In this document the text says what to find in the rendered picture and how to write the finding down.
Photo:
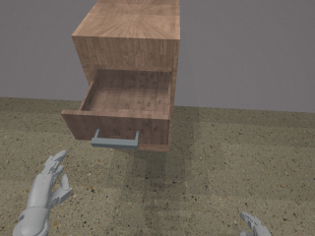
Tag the drawer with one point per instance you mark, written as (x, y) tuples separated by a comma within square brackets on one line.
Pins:
[(122, 102)]

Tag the right robot hand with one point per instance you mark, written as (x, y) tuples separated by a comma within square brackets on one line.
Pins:
[(255, 224)]

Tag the handle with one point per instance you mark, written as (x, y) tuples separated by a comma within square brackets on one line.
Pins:
[(97, 142)]

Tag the left robot hand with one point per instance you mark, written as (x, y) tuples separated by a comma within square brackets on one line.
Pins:
[(43, 183)]

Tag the robot left forearm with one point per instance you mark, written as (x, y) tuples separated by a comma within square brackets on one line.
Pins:
[(33, 221)]

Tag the cabinet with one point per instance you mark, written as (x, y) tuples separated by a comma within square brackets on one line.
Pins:
[(134, 35)]

